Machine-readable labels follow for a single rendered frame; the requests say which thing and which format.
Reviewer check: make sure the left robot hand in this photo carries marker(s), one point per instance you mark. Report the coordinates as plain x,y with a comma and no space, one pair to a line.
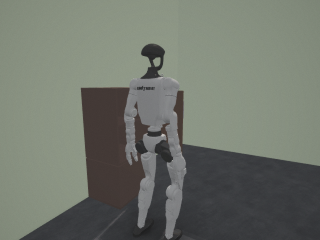
130,147

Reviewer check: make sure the right robot foot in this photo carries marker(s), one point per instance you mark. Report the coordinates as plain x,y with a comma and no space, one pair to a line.
177,234

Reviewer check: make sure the right robot upper arm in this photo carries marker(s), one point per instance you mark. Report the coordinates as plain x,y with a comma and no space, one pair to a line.
171,87

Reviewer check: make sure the cupboard door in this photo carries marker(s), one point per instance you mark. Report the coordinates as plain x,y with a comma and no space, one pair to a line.
178,108

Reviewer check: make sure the left robot shin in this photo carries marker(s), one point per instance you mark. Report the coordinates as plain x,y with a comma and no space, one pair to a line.
144,202

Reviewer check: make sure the robot right forearm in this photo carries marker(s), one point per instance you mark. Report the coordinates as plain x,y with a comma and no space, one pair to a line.
172,135

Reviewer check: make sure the right robot hand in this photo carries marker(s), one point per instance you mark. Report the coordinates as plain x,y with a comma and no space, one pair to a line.
178,165

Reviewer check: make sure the robot left forearm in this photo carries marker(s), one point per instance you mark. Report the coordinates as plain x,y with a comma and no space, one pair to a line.
130,129

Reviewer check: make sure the left robot upper arm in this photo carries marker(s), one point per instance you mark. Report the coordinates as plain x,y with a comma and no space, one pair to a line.
130,110

